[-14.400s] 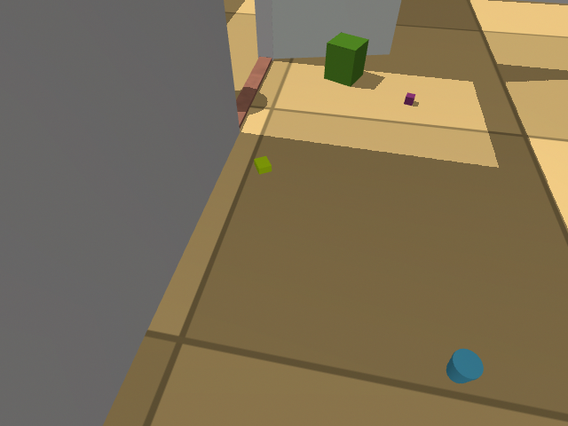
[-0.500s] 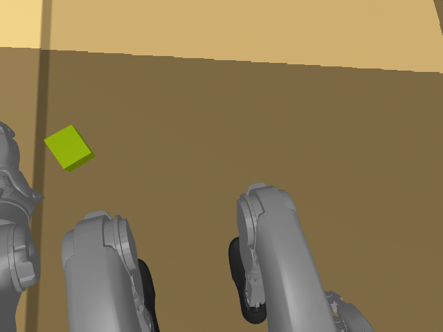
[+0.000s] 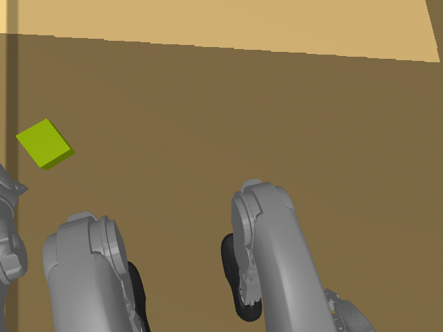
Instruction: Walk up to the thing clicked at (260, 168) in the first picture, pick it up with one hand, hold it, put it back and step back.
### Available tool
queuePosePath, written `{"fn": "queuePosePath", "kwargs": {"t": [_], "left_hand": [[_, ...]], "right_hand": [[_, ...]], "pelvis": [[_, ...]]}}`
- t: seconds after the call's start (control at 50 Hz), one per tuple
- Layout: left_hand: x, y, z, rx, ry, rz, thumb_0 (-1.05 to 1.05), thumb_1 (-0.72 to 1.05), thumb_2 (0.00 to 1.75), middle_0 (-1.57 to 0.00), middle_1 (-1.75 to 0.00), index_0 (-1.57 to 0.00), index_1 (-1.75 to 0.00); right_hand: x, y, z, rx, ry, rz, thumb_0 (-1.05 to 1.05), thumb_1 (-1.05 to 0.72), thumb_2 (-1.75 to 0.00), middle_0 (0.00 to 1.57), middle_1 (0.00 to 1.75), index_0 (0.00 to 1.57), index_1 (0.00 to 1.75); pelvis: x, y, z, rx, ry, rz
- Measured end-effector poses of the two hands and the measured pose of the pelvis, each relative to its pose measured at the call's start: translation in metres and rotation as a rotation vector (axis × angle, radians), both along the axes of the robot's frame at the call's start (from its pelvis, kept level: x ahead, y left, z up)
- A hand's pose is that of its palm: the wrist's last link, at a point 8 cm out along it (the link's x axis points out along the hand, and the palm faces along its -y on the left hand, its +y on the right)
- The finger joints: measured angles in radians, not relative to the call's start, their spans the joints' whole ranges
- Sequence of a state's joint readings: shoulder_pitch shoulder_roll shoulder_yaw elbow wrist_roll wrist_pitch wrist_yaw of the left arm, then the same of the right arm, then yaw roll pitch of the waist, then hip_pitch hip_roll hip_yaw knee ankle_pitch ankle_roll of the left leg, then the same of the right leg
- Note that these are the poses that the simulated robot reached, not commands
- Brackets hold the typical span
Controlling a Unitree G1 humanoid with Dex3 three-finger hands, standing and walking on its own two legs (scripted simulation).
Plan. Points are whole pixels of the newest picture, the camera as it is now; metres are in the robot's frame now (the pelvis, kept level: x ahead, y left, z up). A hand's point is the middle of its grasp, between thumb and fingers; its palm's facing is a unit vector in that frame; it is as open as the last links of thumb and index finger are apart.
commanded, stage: rise first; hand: left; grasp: from above
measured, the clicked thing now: (46, 144) +0.48 +0.29 -0.30
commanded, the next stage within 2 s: approach in 1.64 s
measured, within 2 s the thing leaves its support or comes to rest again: neither
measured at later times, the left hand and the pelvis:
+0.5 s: hand out of the picture +0.43 +0.33 -0.19, palm faces -0.31 -0.28 -0.91, open 14.0 cm; pelvis +0.00 +0.00 -0.01, yaw -1 degrees
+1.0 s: hand out of the picture +0.45 +0.33 -0.19, palm faces -0.30 -0.29 -0.91, open 13.9 cm; pelvis +0.00 +0.00 -0.01, yaw -2 degrees
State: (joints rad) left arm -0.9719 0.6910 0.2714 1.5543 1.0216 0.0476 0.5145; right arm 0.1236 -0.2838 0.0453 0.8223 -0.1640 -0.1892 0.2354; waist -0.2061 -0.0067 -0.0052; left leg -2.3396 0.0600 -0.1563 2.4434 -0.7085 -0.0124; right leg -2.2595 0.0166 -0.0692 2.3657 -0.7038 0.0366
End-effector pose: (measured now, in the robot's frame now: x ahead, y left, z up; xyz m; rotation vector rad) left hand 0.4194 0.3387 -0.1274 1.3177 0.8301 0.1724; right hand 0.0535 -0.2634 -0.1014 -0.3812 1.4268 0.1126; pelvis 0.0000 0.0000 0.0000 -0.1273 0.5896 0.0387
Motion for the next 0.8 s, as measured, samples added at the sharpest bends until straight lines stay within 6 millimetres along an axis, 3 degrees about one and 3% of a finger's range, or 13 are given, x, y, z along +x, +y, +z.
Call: {"fn": "queuePosePath", "kwargs": {"t": [0.8], "left_hand": [[0.026,-0.007,-0.007,0.002,-0.013,0.008,0.0,-0.54,0.97,-0.13,-1.05,-0.13,-1.04]], "right_hand": [[-0.036,0.003,0.009,0.024,0.041,0.01,0.0,-0.93,-0.91,0.2,0.3,0.2,0.3]], "pelvis": [[-0.004,0.0,-0.01,-0.021,-0.023,-0.016]]}}
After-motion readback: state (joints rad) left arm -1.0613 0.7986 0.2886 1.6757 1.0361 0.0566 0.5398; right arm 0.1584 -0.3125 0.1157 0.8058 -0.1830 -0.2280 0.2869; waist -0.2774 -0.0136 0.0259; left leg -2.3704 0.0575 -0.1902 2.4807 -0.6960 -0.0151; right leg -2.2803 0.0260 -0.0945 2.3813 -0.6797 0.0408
